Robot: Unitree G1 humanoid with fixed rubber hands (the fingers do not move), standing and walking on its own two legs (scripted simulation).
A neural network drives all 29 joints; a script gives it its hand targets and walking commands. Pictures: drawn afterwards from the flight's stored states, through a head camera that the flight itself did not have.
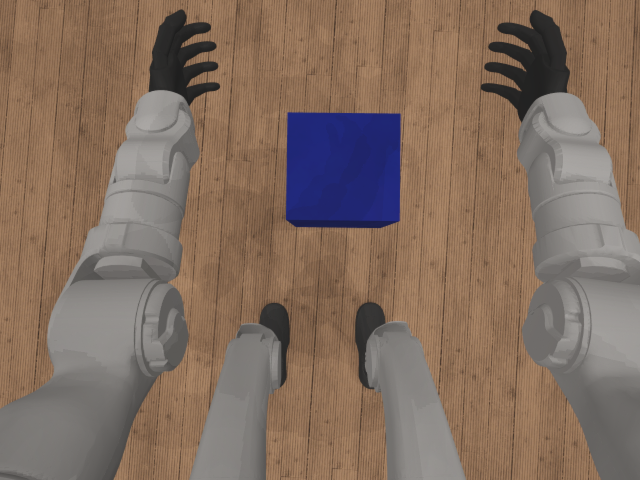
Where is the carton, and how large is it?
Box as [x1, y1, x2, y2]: [286, 112, 400, 227]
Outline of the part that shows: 288,112 286,181 286,219 295,226 381,227 399,220 400,114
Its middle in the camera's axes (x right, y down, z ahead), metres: +0.04 -0.13 +0.84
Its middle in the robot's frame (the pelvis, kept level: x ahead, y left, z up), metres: +0.51 -0.04 -0.52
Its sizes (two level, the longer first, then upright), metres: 0.210 0.200 0.250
